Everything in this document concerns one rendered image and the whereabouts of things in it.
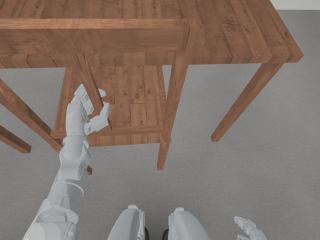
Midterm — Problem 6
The table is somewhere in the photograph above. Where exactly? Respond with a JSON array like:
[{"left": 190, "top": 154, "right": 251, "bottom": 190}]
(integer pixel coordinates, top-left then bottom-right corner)
[{"left": 0, "top": 0, "right": 304, "bottom": 154}]

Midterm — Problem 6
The robot left upper arm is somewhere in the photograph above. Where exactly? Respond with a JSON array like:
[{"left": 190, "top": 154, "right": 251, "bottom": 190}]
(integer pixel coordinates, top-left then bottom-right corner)
[{"left": 24, "top": 221, "right": 79, "bottom": 240}]

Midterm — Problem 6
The left robot hand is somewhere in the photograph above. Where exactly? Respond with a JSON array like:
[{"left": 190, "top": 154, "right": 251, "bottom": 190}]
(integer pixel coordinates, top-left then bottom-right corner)
[{"left": 65, "top": 84, "right": 110, "bottom": 138}]

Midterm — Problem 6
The robot right thigh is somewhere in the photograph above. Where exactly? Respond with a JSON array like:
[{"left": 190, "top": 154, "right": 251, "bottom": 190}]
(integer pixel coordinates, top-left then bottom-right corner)
[{"left": 168, "top": 211, "right": 212, "bottom": 240}]

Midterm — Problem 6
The right robot shin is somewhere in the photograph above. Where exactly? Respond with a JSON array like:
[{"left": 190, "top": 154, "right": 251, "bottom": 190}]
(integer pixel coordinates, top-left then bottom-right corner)
[{"left": 168, "top": 207, "right": 184, "bottom": 240}]

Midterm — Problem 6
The right robot hand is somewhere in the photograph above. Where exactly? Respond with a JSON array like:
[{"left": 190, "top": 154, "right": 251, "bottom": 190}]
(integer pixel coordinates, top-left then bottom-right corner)
[{"left": 234, "top": 216, "right": 268, "bottom": 240}]

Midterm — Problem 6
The chair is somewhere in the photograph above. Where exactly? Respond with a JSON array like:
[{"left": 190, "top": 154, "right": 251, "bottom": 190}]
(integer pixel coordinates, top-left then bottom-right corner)
[{"left": 0, "top": 18, "right": 198, "bottom": 175}]

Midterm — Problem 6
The robot left forearm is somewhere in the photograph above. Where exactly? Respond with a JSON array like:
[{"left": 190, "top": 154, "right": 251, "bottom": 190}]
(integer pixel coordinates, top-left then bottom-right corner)
[{"left": 22, "top": 134, "right": 91, "bottom": 240}]

